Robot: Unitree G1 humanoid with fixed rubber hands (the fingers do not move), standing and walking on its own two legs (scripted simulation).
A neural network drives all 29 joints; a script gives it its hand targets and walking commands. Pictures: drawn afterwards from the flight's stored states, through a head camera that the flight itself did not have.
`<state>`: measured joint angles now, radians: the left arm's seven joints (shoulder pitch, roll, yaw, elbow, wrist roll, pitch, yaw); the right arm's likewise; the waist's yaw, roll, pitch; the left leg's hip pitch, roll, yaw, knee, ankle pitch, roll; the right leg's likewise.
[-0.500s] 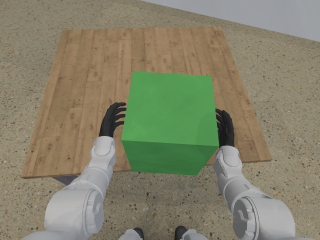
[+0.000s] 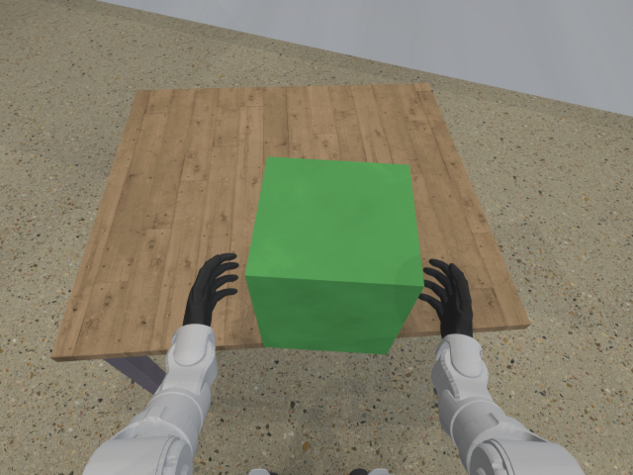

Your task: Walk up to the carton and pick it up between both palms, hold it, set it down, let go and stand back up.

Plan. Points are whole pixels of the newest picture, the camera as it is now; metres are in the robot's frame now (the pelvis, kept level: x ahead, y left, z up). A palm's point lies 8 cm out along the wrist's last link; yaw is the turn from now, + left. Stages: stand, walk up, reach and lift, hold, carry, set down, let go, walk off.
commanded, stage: set down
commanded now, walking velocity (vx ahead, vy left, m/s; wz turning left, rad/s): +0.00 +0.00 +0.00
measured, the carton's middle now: (331, 262) +0.43 -0.02 -0.05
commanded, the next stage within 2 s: none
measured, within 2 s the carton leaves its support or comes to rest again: neither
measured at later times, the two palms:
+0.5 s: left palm (184, 347) +0.28 +0.18 -0.02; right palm (476, 353) +0.27 -0.20 -0.02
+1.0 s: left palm (168, 393) +0.23 +0.19 -0.04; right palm (485, 387) +0.23 -0.20 -0.03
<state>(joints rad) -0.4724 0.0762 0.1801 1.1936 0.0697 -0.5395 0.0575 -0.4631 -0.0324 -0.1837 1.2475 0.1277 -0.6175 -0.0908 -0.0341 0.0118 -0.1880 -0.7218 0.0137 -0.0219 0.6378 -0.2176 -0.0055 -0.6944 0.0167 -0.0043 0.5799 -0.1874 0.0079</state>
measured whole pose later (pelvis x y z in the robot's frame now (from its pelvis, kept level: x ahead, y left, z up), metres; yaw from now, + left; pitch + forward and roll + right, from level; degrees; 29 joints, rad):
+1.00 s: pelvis +0.02 +0.00 +0.01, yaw +1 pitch -1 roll -1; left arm 0.02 0.12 0.02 0.84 -0.06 -0.46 0.02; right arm 0.00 -0.03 -0.08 0.85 0.18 -0.52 -0.05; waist -0.03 0.01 0.00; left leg -0.29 0.01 -0.02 0.58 -0.27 -0.01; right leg -0.27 0.02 0.00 0.53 -0.24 0.00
